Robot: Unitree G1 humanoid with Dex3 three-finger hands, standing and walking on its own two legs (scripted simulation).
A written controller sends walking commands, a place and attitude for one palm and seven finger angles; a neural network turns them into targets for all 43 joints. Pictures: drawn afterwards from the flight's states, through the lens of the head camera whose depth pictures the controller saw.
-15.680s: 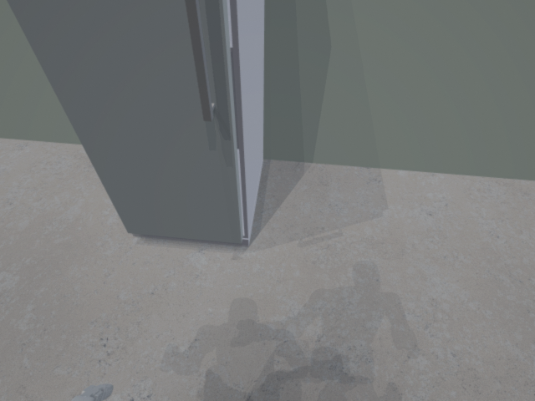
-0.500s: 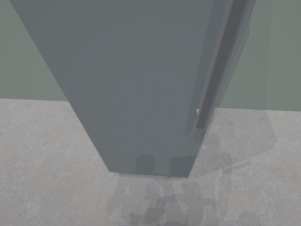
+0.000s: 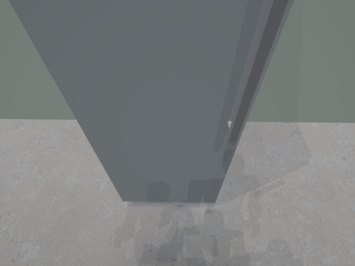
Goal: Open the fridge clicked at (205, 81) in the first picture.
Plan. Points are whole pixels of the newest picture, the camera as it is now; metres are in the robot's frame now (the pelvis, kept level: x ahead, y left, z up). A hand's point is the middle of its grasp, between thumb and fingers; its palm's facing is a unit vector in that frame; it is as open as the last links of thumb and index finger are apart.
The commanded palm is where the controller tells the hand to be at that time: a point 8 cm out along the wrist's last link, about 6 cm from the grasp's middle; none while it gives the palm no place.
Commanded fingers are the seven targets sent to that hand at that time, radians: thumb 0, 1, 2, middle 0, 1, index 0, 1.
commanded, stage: come to a stop and stand still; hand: right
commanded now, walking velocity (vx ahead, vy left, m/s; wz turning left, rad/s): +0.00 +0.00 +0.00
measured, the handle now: (253, 59) +0.46 -0.13 +0.23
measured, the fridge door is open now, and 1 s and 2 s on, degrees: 0 0 0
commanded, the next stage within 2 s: look again from close up in 0.80 s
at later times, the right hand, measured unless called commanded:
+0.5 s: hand out of the picture -0.02 -0.21 -0.17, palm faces +0.01 +0.99 -0.17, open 7.4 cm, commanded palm none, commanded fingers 0.00 -0.90 -0.90 0.20 0.30 0.20 0.30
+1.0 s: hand out of the picture -0.01 -0.20 -0.16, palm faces -0.01 +0.97 -0.23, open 7.4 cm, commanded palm none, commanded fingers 0.00 -0.90 -0.90 0.20 0.30 0.20 0.30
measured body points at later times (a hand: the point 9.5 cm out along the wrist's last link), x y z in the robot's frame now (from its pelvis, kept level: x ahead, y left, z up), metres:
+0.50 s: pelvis -0.02 -0.04 +0.01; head -0.01 -0.05 +0.46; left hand -0.02 +0.19 -0.14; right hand -0.02 -0.26 -0.15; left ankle -0.01 +0.11 -0.73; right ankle -0.02 -0.12 -0.73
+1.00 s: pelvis -0.02 -0.03 +0.01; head -0.02 +0.00 +0.46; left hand -0.01 +0.19 -0.16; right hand -0.01 -0.25 -0.14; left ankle -0.01 +0.11 -0.73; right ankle -0.02 -0.12 -0.73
